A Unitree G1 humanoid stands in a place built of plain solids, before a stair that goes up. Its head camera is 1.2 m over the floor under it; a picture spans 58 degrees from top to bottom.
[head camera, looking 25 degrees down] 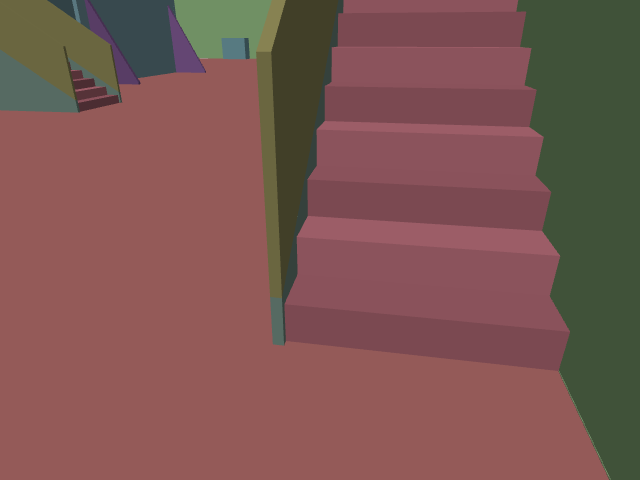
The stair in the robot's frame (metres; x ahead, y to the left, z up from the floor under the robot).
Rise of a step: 0.19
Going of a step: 0.26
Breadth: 1.12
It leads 10 degrees to the right of straight ahead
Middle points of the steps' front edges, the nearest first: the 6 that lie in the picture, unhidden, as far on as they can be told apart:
1.43 -0.40 0.19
1.69 -0.44 0.38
1.94 -0.49 0.58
2.20 -0.53 0.77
2.46 -0.58 0.96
2.71 -0.62 1.15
